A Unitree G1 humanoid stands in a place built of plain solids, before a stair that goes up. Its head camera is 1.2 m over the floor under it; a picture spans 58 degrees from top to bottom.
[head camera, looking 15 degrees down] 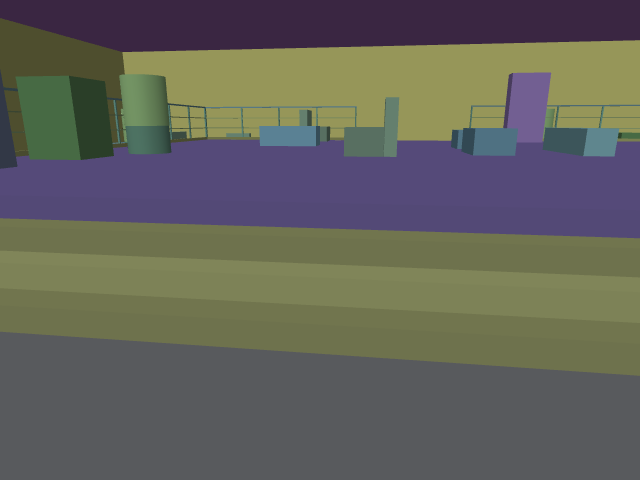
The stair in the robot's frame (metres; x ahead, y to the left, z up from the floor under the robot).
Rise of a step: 0.17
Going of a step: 0.25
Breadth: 6.67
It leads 8 degrees to the right of straight ahead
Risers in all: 4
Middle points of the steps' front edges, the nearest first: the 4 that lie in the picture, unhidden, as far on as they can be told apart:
2.06 -0.28 0.17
2.31 -0.31 0.35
2.55 -0.35 0.52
2.80 -0.38 0.69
